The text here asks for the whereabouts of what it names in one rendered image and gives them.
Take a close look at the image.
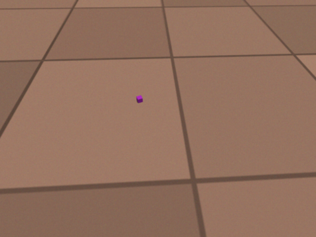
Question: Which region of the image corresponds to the cube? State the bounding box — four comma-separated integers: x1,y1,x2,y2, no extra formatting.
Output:
136,95,143,103

